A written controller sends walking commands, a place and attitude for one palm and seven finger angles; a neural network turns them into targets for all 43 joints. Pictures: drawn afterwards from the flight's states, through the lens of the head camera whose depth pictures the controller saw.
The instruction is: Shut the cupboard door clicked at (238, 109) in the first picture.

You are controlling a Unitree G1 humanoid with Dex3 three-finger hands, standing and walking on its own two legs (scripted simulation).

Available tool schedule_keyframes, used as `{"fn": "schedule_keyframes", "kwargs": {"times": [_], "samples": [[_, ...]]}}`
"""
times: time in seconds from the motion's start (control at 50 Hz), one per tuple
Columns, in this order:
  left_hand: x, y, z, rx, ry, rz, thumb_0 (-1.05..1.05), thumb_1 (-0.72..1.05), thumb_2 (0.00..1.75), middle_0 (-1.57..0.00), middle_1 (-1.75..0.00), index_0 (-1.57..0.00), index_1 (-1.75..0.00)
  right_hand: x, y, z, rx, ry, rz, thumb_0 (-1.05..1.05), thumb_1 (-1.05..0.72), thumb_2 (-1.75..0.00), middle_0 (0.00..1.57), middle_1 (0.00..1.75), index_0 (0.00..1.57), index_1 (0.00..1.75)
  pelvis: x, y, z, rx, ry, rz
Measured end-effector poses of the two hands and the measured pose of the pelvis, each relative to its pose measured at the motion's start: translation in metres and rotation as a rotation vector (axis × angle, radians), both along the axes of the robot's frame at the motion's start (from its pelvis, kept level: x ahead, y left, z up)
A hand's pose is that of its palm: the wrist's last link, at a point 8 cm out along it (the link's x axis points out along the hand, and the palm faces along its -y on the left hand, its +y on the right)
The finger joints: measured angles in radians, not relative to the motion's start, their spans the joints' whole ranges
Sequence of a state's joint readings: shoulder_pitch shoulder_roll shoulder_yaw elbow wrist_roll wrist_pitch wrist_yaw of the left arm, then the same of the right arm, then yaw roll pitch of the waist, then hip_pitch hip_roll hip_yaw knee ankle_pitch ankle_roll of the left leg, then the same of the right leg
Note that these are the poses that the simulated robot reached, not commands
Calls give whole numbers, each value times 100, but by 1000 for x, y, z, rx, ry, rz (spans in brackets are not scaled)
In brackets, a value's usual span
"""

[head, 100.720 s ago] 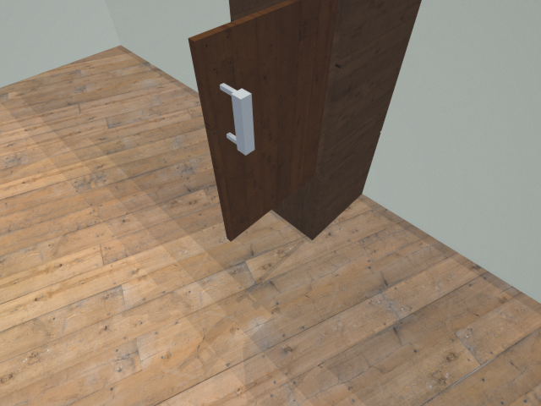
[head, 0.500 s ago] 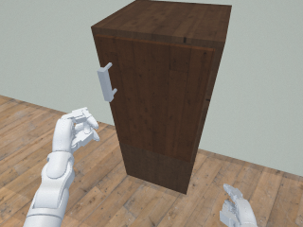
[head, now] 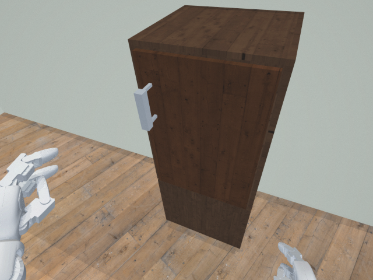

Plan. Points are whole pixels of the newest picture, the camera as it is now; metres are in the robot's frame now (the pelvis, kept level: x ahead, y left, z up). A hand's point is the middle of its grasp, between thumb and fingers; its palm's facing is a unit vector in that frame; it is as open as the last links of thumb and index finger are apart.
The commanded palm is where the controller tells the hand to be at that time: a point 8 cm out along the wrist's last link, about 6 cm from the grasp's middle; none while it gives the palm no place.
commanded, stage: draw the hand back to the body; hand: left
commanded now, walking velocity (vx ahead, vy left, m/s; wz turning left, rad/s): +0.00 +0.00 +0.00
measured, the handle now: (148, 106) +0.58 +0.19 +0.08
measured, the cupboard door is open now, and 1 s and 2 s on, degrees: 0 0 0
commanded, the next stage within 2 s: step back with the hand held close in 0.40 s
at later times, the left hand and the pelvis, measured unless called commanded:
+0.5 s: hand (45, 204) +0.18 +0.25 +0.16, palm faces +0.46 -0.79 -0.40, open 7.4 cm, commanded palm +0.14 +0.29 +0.17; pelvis +0.00 -0.01 +0.00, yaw +0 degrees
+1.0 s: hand (25, 214) +0.16 +0.28 +0.16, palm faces +0.39 -0.77 -0.50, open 7.4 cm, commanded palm +0.10 +0.31 +0.17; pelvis -0.04 +0.01 -0.01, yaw -1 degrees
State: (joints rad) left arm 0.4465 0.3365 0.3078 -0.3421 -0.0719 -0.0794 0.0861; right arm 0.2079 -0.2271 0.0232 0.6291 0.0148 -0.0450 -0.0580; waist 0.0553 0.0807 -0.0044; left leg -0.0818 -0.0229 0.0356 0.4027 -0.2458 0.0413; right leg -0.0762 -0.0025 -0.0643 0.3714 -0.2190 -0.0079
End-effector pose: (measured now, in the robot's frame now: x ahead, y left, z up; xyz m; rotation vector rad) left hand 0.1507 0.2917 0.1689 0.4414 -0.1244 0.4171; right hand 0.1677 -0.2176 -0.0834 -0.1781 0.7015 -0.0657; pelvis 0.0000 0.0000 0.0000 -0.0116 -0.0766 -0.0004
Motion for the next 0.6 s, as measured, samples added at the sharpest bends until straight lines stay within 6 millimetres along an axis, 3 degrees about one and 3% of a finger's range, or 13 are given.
{"fn": "schedule_keyframes", "kwargs": {"times": [0.14, 0.28, 0.6], "samples": [[-24, 14, 6, 35, -13, 92, 1, 89, 90, -31, -40, -30, -41, 9, -4, 4, -17, -31, 13, 1, -90, -90, 20, 30, 20, 30, -2, -1, -1, -1, -3, 9], [-17, 3, -4, -17, -18, 75, 1, 89, 90, -23, -33, -23, -33, 10, -3, 6, -22, -44, 26, 1, -90, -90, 20, 30, 20, 30, -6, -4, 0, 5, -1, 15], [-11, 0, 8, 49, -24, 39, 1, 88, 90, -22, -30, -21, -31, -4, -11, -1, -4, -11, -14, 1, -90, -90, 20, 30, 21, 30, -6, -9, -1, -5, 23, 4]]}}
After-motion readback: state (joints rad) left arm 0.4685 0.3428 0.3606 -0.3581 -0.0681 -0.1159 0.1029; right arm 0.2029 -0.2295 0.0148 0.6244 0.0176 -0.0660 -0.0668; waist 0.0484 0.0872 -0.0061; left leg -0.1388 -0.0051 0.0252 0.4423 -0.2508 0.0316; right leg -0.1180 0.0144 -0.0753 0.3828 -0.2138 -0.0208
